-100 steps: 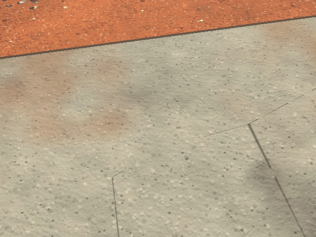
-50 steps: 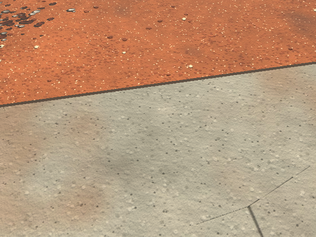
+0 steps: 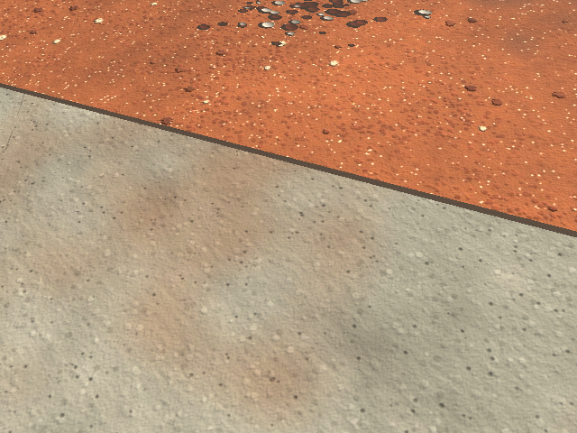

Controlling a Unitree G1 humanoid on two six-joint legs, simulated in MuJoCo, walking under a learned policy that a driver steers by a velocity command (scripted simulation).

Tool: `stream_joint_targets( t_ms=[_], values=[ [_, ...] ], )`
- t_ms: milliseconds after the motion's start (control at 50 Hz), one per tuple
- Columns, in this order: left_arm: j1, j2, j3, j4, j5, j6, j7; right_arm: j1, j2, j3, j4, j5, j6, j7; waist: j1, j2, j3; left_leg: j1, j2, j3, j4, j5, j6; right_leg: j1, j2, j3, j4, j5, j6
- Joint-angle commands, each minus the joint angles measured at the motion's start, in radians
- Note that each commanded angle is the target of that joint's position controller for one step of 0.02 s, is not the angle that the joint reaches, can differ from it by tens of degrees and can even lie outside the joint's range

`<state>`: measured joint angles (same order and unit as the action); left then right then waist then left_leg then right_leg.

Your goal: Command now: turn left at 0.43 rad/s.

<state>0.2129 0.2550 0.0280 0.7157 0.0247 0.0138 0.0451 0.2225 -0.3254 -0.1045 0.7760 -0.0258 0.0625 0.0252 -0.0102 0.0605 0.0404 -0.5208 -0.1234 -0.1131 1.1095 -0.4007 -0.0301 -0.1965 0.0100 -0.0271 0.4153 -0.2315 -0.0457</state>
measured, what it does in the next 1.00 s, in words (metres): steps on the spot: left foot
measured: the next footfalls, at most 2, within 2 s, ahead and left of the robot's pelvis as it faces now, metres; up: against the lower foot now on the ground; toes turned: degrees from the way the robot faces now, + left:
left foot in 0.28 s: +0.00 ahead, +0.12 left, +0.00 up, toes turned +1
right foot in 1.72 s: +0.38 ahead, -0.04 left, +0.00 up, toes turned +0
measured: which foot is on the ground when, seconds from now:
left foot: up 0.00-0.26, down 0.28-1.00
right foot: down 0.00-1.00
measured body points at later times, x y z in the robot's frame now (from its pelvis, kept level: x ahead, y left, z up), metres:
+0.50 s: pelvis -0.01 +0.02 +0.00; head -0.01 +0.03 +0.45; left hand +0.03 +0.28 -0.14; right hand +0.14 -0.21 -0.12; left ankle -0.04 +0.12 -0.74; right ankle -0.01 -0.11 -0.75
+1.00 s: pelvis -0.02 +0.00 +0.00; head -0.02 +0.00 +0.45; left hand -0.02 +0.25 -0.15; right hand +0.02 -0.25 -0.15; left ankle -0.04 +0.12 -0.74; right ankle -0.01 -0.11 -0.74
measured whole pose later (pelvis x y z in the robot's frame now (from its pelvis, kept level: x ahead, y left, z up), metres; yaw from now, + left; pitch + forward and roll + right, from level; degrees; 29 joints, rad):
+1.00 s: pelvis -0.02 +0.00 +0.00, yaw +4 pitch -2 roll +0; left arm 0.25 0.20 0.00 1.07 0.01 0.01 0.03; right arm 0.24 -0.22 0.00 1.10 -0.01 0.01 -0.03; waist 0.00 0.00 0.04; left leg -0.13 -0.03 -0.05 0.38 -0.22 0.01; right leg -0.15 0.00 -0.01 0.39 -0.21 -0.01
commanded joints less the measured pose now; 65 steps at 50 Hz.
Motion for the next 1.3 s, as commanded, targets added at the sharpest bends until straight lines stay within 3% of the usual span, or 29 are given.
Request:
stream_joint_targets(
  t_ms=[20,80,180,220,240,260,280,300,320,360,400,420,440,480,500,520,540,600,820,1040,1060,1100,1120,1160,1200,1220,1260,1300],
  values=[
    [0.025,0.131,0.034,-0.055,-0.001,-0.019,-0.002,0.007,-0.058,-0.007,-0.054,0.008,0.004,0.006,0.017,-0.192,-0.055,-0.077,0.015,0.017,0.044,-0.011,-0.031,0.151,-0.227,0.153,-0.074,0.531,-0.156],
    [0.073,0.146,0.042,-0.03,-0.002,-0.022,-0.005,-0.029,-0.038,0.008,-0.06,0.011,0.01,0.001,0.043,-0.214,-0.065,-0.053,0.021,0.012,-0.1,-0.034,-0.036,0.22,-0.245,0.159,-0.051,0.564,-0.165],
    [0.053,0.167,0.047,-0.009,0.003,-0.018,-0.027,-0.053,-0.012,0.037,-0.059,0.025,0.01,-0.011,0.047,-0.258,-0.08,0.186,0.049,0.11,-0.4,-0.086,-0.002,0.127,-0.242,0.136,-0.019,0.579,-0.172],
    [0.052,0.173,0.049,0.008,-0.003,-0.009,-0.033,-0.026,-0.005,0.045,-0.046,0.028,0.002,-0.018,0.025,-0.254,-0.08,0.272,0.053,0.134,-0.573,0.008,0.022,0.105,-0.236,0.139,0.016,0.596,-0.159],
    [0.043,0.169,0.047,0.016,-0.01,-0.004,-0.034,0.004,0.003,0.051,-0.031,0.023,-0.008,-0.022,-0.003,-0.226,-0.077,0.362,0.062,0.138,-0.753,0.159,0.037,0.064,-0.223,0.124,0.045,0.558,-0.125],
    [0.062,0.151,0.042,0.024,-0.012,-0.005,-0.033,0.008,-0.02,0.053,-0.026,0.008,-0.021,-0.028,-0.003,-0.179,-0.089,0.482,0.112,0.066,-0.857,0.293,0.054,-0.015,-0.21,0.118,0.064,0.446,-0.07],
    [0.095,0.091,0.026,0.004,-0.008,-0.008,-0.039,0.027,-0.084,0.049,-0.031,-0.012,-0.037,-0.034,0.019,0.0,-0.149,0.622,0.318,-0.162,-0.881,0.4,0.088,-0.131,-0.15,0.06,0.173,0.164,-0.012],
    [0.085,0.037,0.007,-0.003,-0.019,0.0,-0.032,-0.037,-0.111,0.049,-0.029,0.005,-0.042,-0.041,0.037,0.15,-0.084,0.445,0.444,-0.238,-0.819,0.663,0.206,-0.117,-0.046,-0.002,0.118,-0.209,0.021],
    [0.052,0.084,0.017,0.015,-0.014,0.014,-0.024,-0.053,-0.05,0.064,-0.027,0.007,-0.052,-0.041,0.011,0.103,-0.06,0.417,0.419,-0.214,-0.809,0.639,0.243,-0.083,-0.058,0.031,0.18,-0.269,0.028],
    [0.037,0.093,0.022,0.033,-0.018,0.02,-0.028,-0.094,-0.016,0.083,-0.014,0.0,-0.06,-0.049,0.024,0.094,-0.031,0.421,0.349,-0.15,-0.807,0.607,0.212,-0.093,-0.039,0.039,0.162,-0.216,0.031],
    [0.067,0.089,0.022,0.06,-0.012,0.018,-0.031,-0.091,-0.028,0.085,0.008,0.011,-0.066,-0.06,0.034,0.108,-0.053,0.44,0.303,-0.098,-0.779,0.7,0.183,-0.052,-0.028,0.032,0.119,-0.13,0.042],
    [0.085,0.078,0.017,0.078,-0.012,0.015,-0.03,-0.088,-0.027,0.087,0.017,0.014,-0.068,-0.06,0.039,0.086,-0.067,0.438,0.292,-0.081,-0.765,0.707,0.174,-0.018,-0.025,0.026,0.083,-0.09,0.048],
    [0.099,0.068,0.012,0.094,-0.011,0.012,-0.029,-0.091,-0.027,0.087,0.026,0.018,-0.067,-0.06,0.046,0.064,-0.073,0.417,0.278,-0.067,-0.758,0.653,0.158,0.029,-0.031,0.025,0.023,-0.011,0.053],
    [0.086,0.086,0.01,0.11,-0.003,0.004,-0.027,-0.082,-0.027,0.085,0.044,0.02,-0.065,-0.056,0.036,0.033,-0.055,0.337,0.236,-0.072,-0.781,0.361,0.109,0.113,-0.078,0.063,-0.053,0.139,0.061],
    [0.07,0.117,0.016,0.121,-0.007,0.003,-0.029,-0.057,-0.025,0.083,0.056,0.018,-0.062,-0.052,0.01,0.0,-0.008,0.301,0.204,-0.07,-0.819,0.244,0.095,0.081,-0.088,0.082,-0.037,0.13,0.058],
    [0.07,0.112,0.019,0.138,-0.011,0.002,-0.033,-0.061,-0.026,0.082,0.074,0.016,-0.058,-0.051,0.019,-0.035,0.031,0.309,0.193,-0.058,-0.827,0.2,0.091,0.036,-0.086,0.084,-0.043,0.105,0.054],
    [0.076,0.092,0.013,0.152,-0.009,0.0,-0.035,-0.062,-0.025,0.081,0.089,0.015,-0.057,-0.052,0.025,-0.049,0.04,0.323,0.192,-0.055,-0.816,0.206,0.092,0.025,-0.088,0.087,-0.06,0.103,0.051],
    [0.076,0.083,0.011,0.187,-0.009,-0.011,-0.028,-0.048,-0.021,0.078,0.126,0.017,-0.064,-0.051,0.023,-0.081,0.003,0.366,0.192,-0.041,-0.784,0.304,0.094,0.041,-0.096,0.097,-0.078,0.14,0.04],
    [0.073,0.068,0.003,0.291,-0.011,-0.012,-0.017,-0.001,-0.006,0.085,0.248,0.018,-0.064,-0.058,0.021,-0.065,0.006,0.342,0.184,-0.027,-0.802,0.269,0.081,0.061,-0.103,0.108,-0.09,0.101,0.017],
    [0.085,0.038,-0.011,0.359,-0.013,-0.014,-0.013,0.06,0.024,0.098,0.325,0.017,-0.063,-0.064,0.016,-0.065,0.022,0.336,0.184,-0.016,-0.795,0.271,0.072,0.041,-0.099,0.112,-0.094,0.088,0.009],
    [0.096,0.035,-0.012,0.366,-0.012,-0.013,-0.013,0.074,0.029,0.1,0.332,0.016,-0.062,-0.064,0.016,-0.067,0.001,0.341,0.174,-0.01,-0.797,0.187,0.075,0.047,-0.089,0.109,-0.1,-0.004,0.006],
    [0.104,0.066,0.003,0.365,-0.011,-0.004,-0.015,0.082,0.01,0.089,0.328,0.012,-0.055,-0.062,0.018,-0.083,0.025,0.284,0.13,0.013,-0.744,-0.1,0.101,0.004,-0.061,0.115,-0.081,-0.316,-0.025],
    [0.107,0.072,0.007,0.36,-0.008,0.002,-0.018,0.077,0.01,0.086,0.318,0.006,-0.051,-0.058,0.022,-0.095,0.068,0.222,0.12,0.011,-0.723,-0.221,0.115,-0.035,-0.069,0.145,-0.092,-0.454,-0.046],
    [0.154,0.068,0.012,0.364,-0.008,0.003,-0.021,0.049,0.049,0.091,0.292,-0.001,-0.057,-0.05,0.045,-0.133,0.129,0.109,0.104,0.026,-0.641,-0.242,0.121,-0.03,-0.128,0.253,-0.139,-0.566,-0.093],
    [0.213,0.098,0.03,0.385,-0.004,-0.003,-0.02,0.027,0.092,0.098,0.266,-0.011,-0.077,-0.04,0.056,-0.218,0.103,0.074,0.08,0.13,-0.484,-0.044,0.103,0.037,-0.254,0.422,-0.241,-0.586,-0.158],
    [0.209,0.102,0.036,0.383,-0.004,-0.008,-0.022,0.014,0.078,0.095,0.253,-0.012,-0.089,-0.035,0.054,-0.212,0.097,0.098,0.105,0.141,-0.442,-0.003,0.1,0.006,-0.29,0.454,-0.274,-0.557,-0.176],
    [0.137,0.106,0.042,0.361,-0.006,-0.017,-0.028,0.062,0.08,0.091,0.254,-0.003,-0.108,-0.024,0.001,-0.194,0.091,0.226,0.111,0.151,-0.519,-0.026,0.114,-0.091,-0.259,0.386,-0.256,-0.507,-0.158],
    [0.026,0.084,0.043,0.321,-0.014,-0.023,-0.033,0.243,0.095,0.086,0.318,0.008,-0.12,-0.027,-0.09,-0.146,0.107,0.527,0.077,0.146,-0.701,0.018,0.137,-0.316,-0.147,0.238,-0.113,-0.464,-0.104]
  ],
)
